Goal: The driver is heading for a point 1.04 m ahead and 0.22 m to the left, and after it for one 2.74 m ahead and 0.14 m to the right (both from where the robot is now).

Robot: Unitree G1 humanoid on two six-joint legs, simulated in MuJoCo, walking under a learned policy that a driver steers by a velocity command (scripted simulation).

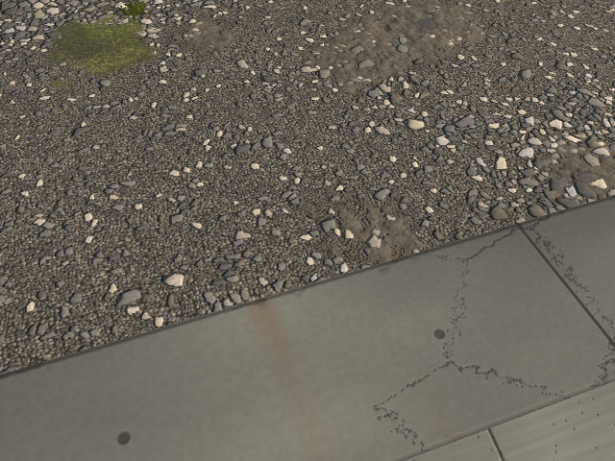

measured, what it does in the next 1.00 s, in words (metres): walks ahead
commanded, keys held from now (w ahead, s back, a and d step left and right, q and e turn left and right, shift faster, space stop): no key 0.24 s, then w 0.26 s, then w+q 0.50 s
